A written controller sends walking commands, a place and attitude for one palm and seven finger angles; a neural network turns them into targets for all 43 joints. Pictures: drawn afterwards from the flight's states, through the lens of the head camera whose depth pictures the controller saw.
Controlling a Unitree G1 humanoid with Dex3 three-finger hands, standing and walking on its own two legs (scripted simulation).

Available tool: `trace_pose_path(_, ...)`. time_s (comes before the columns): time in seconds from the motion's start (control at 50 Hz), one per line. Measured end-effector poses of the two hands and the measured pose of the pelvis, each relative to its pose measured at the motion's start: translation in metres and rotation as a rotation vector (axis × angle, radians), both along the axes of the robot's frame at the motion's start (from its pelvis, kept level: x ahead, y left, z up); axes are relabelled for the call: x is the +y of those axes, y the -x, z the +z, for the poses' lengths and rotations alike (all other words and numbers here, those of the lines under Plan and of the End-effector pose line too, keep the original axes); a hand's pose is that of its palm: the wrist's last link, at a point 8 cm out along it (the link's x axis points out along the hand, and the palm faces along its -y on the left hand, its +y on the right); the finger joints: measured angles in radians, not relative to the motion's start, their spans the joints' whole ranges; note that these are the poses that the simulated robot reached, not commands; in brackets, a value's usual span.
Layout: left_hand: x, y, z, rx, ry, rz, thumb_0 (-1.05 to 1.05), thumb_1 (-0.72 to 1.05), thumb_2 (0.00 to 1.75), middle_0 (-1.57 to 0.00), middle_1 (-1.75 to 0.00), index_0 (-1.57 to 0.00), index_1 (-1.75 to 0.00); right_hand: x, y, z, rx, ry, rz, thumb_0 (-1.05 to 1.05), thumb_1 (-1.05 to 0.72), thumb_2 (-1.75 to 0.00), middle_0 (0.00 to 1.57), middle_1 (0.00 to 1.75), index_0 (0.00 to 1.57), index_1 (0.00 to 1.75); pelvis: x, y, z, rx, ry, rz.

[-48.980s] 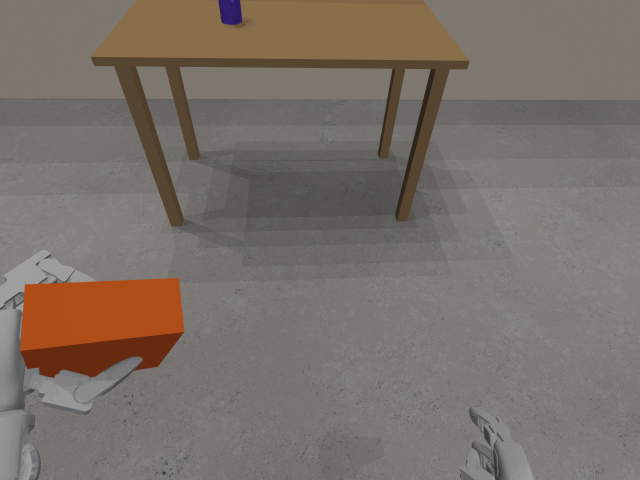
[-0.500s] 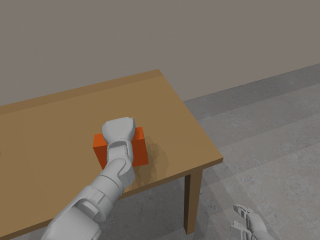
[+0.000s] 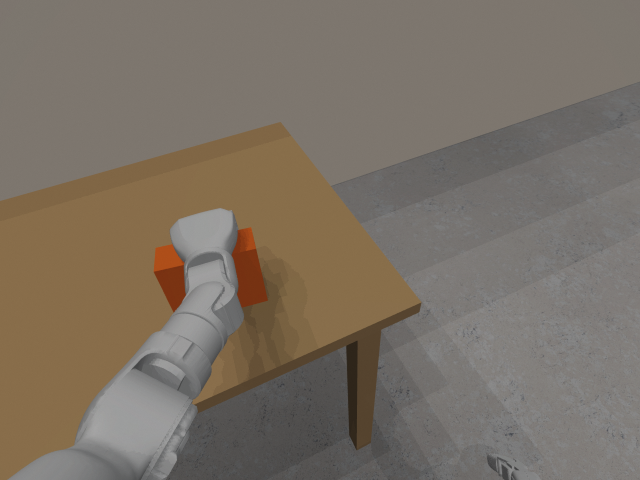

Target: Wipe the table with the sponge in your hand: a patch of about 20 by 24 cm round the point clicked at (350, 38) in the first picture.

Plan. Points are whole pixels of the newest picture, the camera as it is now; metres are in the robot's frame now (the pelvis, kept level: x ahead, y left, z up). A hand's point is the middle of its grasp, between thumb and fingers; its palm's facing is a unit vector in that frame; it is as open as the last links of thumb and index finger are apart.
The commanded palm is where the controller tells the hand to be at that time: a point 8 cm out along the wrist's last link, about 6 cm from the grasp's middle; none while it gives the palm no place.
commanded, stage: wipe forward along the third lane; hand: left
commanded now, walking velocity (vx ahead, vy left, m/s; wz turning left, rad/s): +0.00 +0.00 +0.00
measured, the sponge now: (217, 283) +0.39 +0.18 +0.02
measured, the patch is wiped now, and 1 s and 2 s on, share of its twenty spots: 0.90 0.95 0.95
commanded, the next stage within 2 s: wipe back along the third lane in 0.82 s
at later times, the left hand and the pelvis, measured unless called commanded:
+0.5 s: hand (208, 238) +0.45 +0.20 +0.06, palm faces -0.09 -0.04 -1.00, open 9.5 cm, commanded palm +0.44 +0.21 +0.10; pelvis +0.01 +0.01 +0.00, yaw +0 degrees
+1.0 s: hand (196, 225) +0.48 +0.22 +0.06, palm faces -0.08 -0.03 -1.00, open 9.5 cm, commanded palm +0.46 +0.22 +0.09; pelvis +0.01 +0.04 +0.00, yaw -1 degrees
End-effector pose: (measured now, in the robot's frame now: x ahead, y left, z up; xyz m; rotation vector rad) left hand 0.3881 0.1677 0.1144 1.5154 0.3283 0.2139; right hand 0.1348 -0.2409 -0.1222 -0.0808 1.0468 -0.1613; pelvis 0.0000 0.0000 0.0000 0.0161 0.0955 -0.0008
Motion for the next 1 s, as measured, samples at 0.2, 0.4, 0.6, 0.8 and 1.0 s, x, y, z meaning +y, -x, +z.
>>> trace_pose_path(0.2, 0.007, -0.017, 0.002, 0.013, -0.012, 0.008, 0.00, -0.51, 1.11, -0.77, -1.41, -0.83, -1.34, -0.003, 0.001, 0.001, -0.001, 0.016, -0.007, 0.00, -0.91, -0.89, 0.20, 0.30, 0.20, 0.30, 0.000, -0.001, -0.001, 0.025, 0.003, 0.004)
trace_pose_path(0.4, 0.018, -0.039, 0.001, 0.022, -0.014, 0.018, 0.01, -0.51, 1.11, -0.77, -1.41, -0.83, -1.34, -0.006, 0.018, -0.004, 0.054, 0.032, -0.031, 0.00, -0.91, -0.89, 0.20, 0.30, 0.20, 0.30, 0.004, -0.006, -0.002, 0.058, 0.008, 0.001)
trace_pose_path(0.6, 0.029, -0.056, 0.001, 0.028, -0.014, 0.022, 0.01, -0.51, 1.12, -0.77, -1.41, -0.83, -1.35, -0.005, 0.039, -0.007, 0.120, 0.045, -0.060, 0.00, -0.91, -0.89, 0.20, 0.30, 0.20, 0.30, 0.012, -0.011, -0.002, 0.081, 0.015, -0.003)
trace_pose_path(0.8, 0.043, -0.071, 0.001, 0.024, -0.013, 0.016, 0.01, -0.51, 1.12, -0.77, -1.41, -0.82, -1.35, 0.004, 0.052, -0.006, 0.148, 0.058, -0.080, 0.00, -0.91, -0.89, 0.20, 0.30, 0.20, 0.30, 0.025, -0.013, -0.003, 0.110, 0.024, -0.007)
trace_pose_path(1.0, 0.051, -0.079, 0.000, 0.019, -0.020, 0.012, 0.00, -0.51, 1.12, -0.77, -1.41, -0.82, -1.35, 0.020, 0.063, -0.007, 0.167, 0.057, -0.086, 0.00, -0.91, -0.89, 0.20, 0.30, 0.20, 0.30, 0.039, -0.011, -0.005, 0.132, 0.034, -0.005)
